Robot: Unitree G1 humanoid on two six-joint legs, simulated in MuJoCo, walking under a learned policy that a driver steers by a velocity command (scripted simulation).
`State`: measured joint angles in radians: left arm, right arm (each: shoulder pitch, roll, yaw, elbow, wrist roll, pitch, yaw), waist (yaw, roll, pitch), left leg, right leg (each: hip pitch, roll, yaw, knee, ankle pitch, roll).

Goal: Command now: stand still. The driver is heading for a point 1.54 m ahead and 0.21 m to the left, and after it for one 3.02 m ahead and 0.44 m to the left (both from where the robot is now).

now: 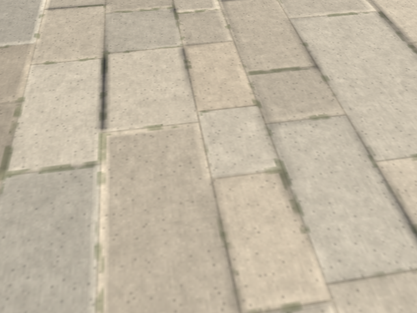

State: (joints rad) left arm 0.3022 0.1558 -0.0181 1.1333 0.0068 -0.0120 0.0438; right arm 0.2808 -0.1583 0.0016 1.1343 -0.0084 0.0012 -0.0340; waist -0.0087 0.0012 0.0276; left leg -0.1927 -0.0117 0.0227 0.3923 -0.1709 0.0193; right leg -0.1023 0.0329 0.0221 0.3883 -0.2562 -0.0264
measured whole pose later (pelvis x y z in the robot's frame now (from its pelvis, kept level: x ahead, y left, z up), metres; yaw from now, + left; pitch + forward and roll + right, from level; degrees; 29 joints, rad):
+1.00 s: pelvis +0.05 +0.01 -0.01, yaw +0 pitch +0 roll -1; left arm 0.46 0.15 0.03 1.15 0.02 -0.02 0.04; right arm 0.34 -0.15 -0.02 1.11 -0.03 -0.02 0.00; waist 0.03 -0.02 -0.02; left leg -0.31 0.00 0.06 0.70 -0.42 0.07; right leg -0.07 0.03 0.03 0.42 -0.35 -0.05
